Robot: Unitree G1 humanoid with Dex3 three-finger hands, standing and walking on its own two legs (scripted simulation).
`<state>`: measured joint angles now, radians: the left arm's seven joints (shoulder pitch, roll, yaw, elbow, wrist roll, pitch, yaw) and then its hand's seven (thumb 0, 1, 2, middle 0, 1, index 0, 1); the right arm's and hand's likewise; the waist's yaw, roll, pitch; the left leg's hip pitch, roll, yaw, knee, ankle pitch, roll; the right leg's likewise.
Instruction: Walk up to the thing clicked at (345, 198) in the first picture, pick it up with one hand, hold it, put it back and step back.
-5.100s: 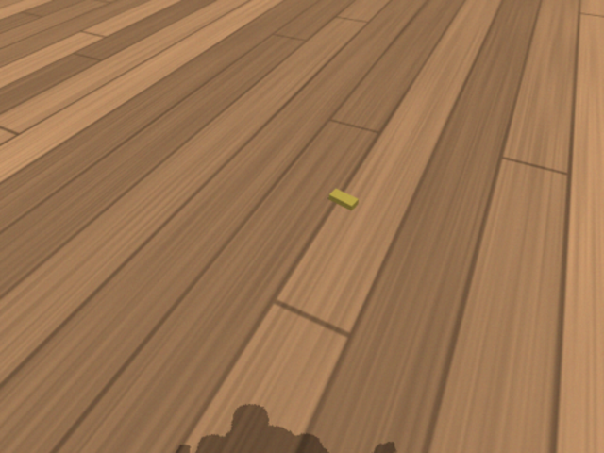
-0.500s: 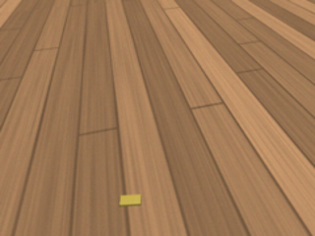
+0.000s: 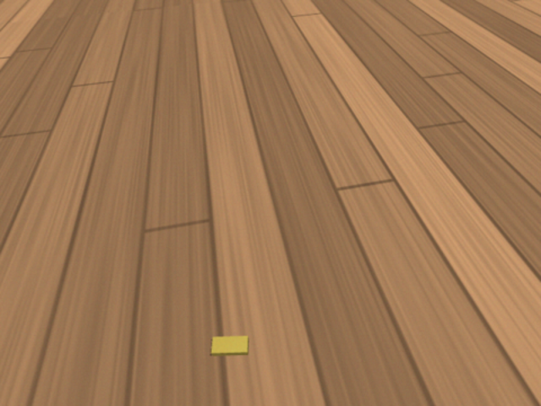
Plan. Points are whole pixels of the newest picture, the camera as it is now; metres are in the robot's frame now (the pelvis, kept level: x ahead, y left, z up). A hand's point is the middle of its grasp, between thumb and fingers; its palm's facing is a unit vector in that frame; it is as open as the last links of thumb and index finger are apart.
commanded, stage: stand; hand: left
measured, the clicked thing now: (230, 345) +0.45 +0.21 -0.76
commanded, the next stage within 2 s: none
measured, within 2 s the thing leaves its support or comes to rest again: neither
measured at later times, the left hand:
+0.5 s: hand out of the picture +0.08 +0.26 -0.16, palm faces -0.02 -0.94 -0.35, open 7.4 cm
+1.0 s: hand out of the picture +0.07 +0.26 -0.16, palm faces -0.01 -0.94 -0.35, open 7.4 cm
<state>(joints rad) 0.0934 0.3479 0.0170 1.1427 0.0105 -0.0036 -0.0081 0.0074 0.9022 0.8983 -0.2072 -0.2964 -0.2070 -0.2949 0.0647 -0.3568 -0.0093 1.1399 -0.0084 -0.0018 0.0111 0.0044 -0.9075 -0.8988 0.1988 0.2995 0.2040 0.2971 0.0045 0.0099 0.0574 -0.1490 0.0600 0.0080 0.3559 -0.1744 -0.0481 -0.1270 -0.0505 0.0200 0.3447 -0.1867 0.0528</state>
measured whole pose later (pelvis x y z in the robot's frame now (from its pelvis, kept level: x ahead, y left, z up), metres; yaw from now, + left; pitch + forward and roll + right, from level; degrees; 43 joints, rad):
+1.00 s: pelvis +0.01 +0.00 +0.00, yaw +1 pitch -2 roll +0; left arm 0.12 0.36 0.01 1.12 0.01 0.00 -0.01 0.01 0.90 0.90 -0.21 -0.30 -0.21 -0.29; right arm 0.10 -0.36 -0.01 1.13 -0.01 0.00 0.01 0.00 -0.91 -0.90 0.20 0.30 0.20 0.30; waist 0.00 0.00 0.05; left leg -0.14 0.05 0.00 0.36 -0.18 -0.04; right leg -0.11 -0.06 0.01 0.34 -0.20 0.06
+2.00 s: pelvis +0.01 +0.01 +0.00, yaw +1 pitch -2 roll +0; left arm 0.13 0.36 0.01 1.11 0.01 0.00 -0.01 0.01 0.90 0.90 -0.21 -0.30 -0.21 -0.29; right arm 0.11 -0.35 -0.01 1.12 -0.01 0.00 0.01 0.00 -0.91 -0.90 0.20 0.30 0.20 0.30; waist 0.00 0.00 0.06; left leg -0.14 0.05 0.00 0.37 -0.19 -0.04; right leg -0.11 -0.06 0.01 0.34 -0.20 0.06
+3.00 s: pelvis +0.04 -0.01 +0.00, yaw +0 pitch -2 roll +0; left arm 0.11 0.34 0.04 1.09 0.01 0.01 -0.01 0.01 0.90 0.90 -0.21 -0.30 -0.21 -0.29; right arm 0.12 -0.35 -0.03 1.07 -0.01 -0.01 -0.01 0.00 -0.91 -0.90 0.20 0.30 0.20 0.30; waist 0.00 0.00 0.05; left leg -0.10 0.08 0.01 0.38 -0.24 -0.06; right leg -0.08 -0.03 0.01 0.38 -0.26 0.03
